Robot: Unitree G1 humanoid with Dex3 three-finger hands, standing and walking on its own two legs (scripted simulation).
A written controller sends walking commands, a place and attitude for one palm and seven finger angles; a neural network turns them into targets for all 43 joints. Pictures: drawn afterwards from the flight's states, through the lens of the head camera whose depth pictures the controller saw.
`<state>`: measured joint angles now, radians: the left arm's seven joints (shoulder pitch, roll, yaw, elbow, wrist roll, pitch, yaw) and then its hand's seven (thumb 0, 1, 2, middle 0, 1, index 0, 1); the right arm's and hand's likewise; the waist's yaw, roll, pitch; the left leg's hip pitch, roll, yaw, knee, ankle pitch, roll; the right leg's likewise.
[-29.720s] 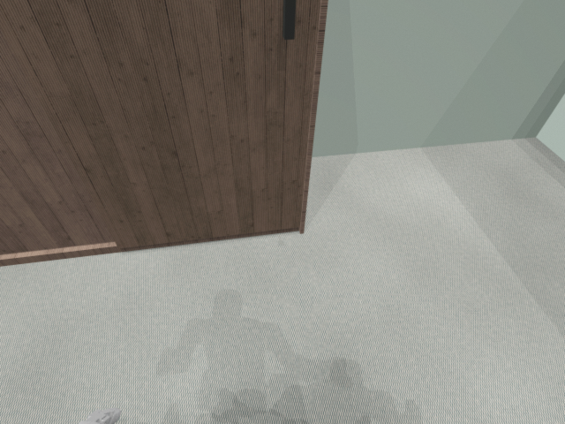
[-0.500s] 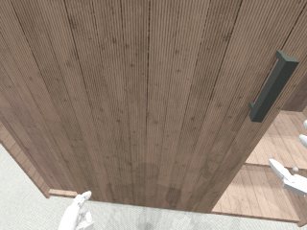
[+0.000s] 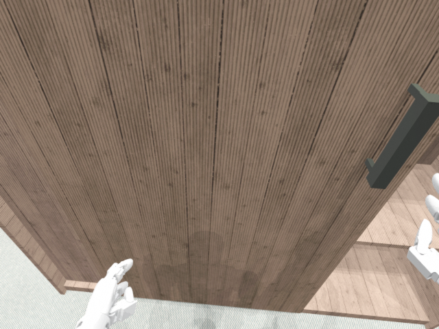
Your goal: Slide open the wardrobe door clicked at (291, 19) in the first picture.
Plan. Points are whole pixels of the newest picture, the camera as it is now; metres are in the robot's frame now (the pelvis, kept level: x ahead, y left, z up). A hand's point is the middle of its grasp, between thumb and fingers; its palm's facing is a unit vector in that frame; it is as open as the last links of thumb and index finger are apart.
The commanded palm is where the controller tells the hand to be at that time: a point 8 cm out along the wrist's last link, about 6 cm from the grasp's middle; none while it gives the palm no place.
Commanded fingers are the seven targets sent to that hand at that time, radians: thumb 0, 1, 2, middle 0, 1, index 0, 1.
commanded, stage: draw the hand back to the body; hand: right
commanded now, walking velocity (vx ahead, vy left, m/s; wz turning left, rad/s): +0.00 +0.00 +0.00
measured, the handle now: (394, 138) +0.36 -0.30 +0.22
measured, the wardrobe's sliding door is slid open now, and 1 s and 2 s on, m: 0.56 0.56 0.56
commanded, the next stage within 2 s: step back with the hand held close in 0.08 s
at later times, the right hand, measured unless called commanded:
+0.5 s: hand (411, 261) +0.18 -0.26 +0.15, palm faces +0.34 +0.83 -0.43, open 7.4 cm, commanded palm +0.12 -0.31 +0.17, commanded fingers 0.00 -0.90 -0.90 0.20 0.30 0.20 0.30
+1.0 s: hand out of the picture +0.05 -0.34 +0.15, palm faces +0.45 +0.80 -0.40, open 7.4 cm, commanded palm +0.00 -0.38 +0.17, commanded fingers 0.00 -0.90 -0.90 0.20 0.30 0.20 0.30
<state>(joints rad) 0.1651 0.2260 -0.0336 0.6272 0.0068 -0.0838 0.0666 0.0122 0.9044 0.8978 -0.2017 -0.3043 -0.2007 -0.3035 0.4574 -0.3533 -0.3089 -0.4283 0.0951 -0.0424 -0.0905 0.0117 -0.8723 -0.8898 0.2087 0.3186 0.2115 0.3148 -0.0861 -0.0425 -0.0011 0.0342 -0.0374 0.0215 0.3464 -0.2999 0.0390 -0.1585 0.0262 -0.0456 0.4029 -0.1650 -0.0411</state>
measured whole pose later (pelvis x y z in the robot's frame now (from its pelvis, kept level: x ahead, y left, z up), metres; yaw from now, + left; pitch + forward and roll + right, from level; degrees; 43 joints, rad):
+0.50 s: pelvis -0.03 -0.01 +0.00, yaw +1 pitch -1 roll +2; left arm 0.16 0.26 0.01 0.54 -0.02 0.05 0.08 0.01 0.91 0.90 -0.20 -0.30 -0.20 -0.30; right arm 0.53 -0.39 -0.35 -0.48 0.08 -0.10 -0.10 0.01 -0.89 -0.90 0.21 0.31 0.21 0.30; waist -0.02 -0.04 0.01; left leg -0.12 -0.06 0.01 0.40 -0.27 0.02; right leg -0.30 0.00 -0.06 0.45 -0.14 -0.05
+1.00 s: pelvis -0.12 -0.07 -0.02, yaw -3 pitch -1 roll +6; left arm 0.19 0.21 -0.01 0.60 -0.01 -0.05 0.06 0.01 0.90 0.90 -0.20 -0.30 -0.20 -0.30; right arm 0.55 -0.41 -0.39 -0.57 0.06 -0.20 -0.12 0.01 -0.89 -0.90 0.21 0.31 0.21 0.30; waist -0.05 -0.03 0.03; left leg -0.17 -0.08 -0.01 0.48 -0.30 -0.02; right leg -0.50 0.03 -0.04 0.53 -0.14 -0.04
